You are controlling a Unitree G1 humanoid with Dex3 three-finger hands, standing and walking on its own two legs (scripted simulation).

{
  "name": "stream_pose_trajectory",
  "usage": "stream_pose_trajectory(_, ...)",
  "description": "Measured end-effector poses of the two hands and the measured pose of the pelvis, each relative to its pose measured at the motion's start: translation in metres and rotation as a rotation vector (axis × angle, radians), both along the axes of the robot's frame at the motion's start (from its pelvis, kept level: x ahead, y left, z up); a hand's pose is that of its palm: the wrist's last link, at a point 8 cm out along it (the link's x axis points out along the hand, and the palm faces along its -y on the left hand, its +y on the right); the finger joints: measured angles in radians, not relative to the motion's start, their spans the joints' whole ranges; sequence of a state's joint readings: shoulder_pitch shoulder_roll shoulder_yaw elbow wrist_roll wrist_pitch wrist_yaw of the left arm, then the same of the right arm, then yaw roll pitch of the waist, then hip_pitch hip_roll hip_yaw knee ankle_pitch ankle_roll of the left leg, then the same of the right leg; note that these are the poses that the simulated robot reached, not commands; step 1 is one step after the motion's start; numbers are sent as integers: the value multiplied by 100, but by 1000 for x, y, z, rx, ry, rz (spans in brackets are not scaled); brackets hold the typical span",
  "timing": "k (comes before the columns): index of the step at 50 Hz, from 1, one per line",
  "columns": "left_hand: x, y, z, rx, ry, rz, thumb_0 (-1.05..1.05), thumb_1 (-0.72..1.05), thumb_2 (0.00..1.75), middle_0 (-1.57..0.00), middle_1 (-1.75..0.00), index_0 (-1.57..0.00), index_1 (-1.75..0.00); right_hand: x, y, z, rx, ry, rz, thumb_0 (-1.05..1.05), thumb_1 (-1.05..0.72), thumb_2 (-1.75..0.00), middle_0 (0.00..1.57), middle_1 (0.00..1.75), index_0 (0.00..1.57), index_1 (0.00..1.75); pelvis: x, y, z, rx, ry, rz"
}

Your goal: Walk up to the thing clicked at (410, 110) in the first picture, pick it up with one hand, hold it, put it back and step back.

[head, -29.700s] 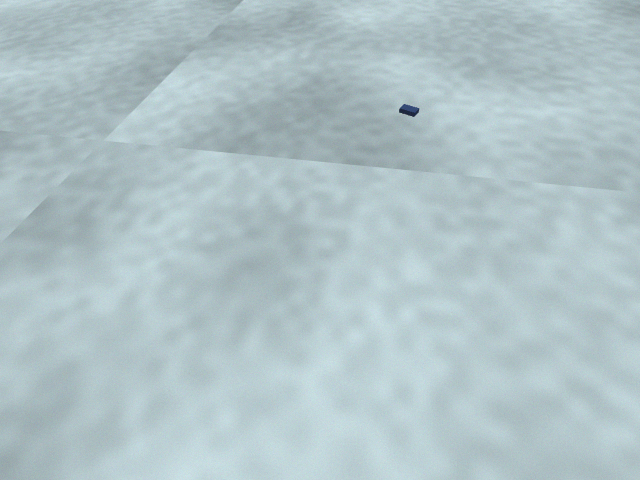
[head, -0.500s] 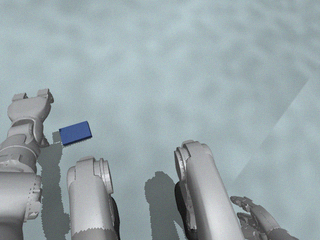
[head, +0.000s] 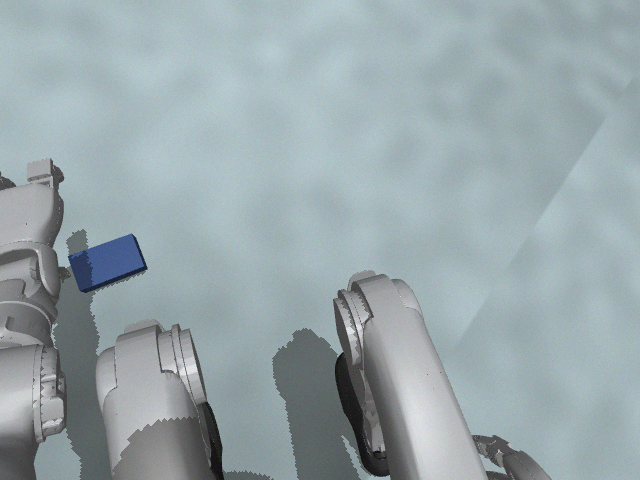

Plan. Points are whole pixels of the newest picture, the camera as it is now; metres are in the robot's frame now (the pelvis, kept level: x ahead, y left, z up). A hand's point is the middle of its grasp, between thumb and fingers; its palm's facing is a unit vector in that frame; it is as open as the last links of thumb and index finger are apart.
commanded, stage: home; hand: left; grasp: from above
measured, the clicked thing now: (109, 262) +0.45 +0.27 -0.31
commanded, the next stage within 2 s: none
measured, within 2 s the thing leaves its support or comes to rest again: neither
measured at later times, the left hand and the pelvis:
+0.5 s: hand out of the picture +0.29 +0.27 +0.04, palm faces -0.21 -0.67 -0.71, open 7.8 cm; pelvis +0.00 +0.00 +0.15, yaw +5 degrees
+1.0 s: hand out of the picture +0.23 +0.22 +0.27, palm faces +0.19 -0.95 -0.26, open 7.4 cm; pelvis +0.05 +0.01 +0.34, yaw +8 degrees
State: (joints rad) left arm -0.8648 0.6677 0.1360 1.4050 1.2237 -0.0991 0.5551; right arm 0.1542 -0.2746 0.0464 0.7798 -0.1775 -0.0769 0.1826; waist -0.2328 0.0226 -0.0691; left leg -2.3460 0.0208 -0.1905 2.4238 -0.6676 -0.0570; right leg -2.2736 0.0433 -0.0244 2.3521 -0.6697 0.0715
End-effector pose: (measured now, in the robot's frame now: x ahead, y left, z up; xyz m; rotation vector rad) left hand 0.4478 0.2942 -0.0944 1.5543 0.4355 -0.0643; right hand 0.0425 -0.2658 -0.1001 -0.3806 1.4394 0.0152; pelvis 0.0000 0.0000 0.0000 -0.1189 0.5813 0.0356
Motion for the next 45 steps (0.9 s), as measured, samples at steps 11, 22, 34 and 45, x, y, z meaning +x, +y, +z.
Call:
stream_pose_trajectory(11,-53,18,70,-206,106,150,0,12,85,-21,-55,-20,-55,41,12,27,85,-102,-23,1,-90,-90,20,30,20,30,2,1,50,11,13,29)
stream_pose_trajectory(22,-148,13,163,-547,38,294,1,74,87,-21,-33,-21,-33,144,10,127,6,-393,63,1,-91,-90,20,30,20,30,-4,0,127,22,-23,60)
stream_pose_trajectory(34,-215,-11,261,-878,55,570,1,88,89,-21,-30,-21,-30,210,57,246,90,-687,87,1,-91,-90,20,30,20,30,7,-1,220,45,-111,87)
stream_pose_trajectory(45,-235,-23,354,-1087,33,792,2,90,90,-21,-30,-21,-30,193,67,325,93,-696,-1,1,-90,-90,20,30,20,30,38,3,303,65,-208,110)
